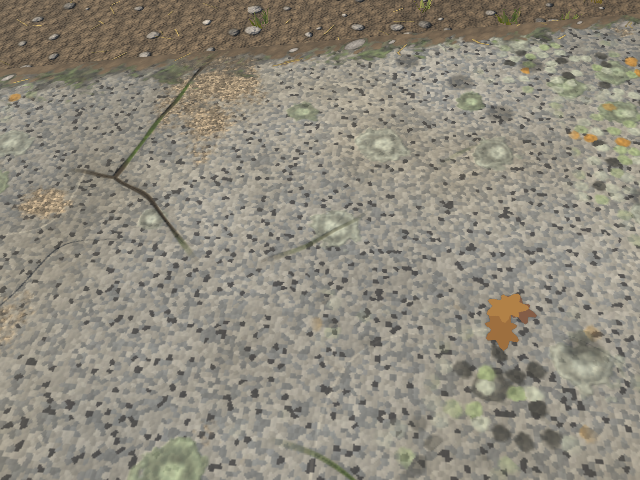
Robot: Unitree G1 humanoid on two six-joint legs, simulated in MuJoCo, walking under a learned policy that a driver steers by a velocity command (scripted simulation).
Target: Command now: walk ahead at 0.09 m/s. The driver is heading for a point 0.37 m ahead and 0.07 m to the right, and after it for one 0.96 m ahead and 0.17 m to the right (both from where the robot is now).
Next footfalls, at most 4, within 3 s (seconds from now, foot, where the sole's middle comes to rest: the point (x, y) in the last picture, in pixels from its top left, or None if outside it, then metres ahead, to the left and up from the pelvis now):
0.36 left None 0.19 0.15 -0.71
0.80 right None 0.13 -0.12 -0.72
1.24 left None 0.42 -0.02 -0.71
1.66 right None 0.30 -0.22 -0.71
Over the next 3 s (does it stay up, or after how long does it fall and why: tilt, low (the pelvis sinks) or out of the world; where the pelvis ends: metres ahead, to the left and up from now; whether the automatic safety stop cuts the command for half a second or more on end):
stays up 0.46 -0.15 0.06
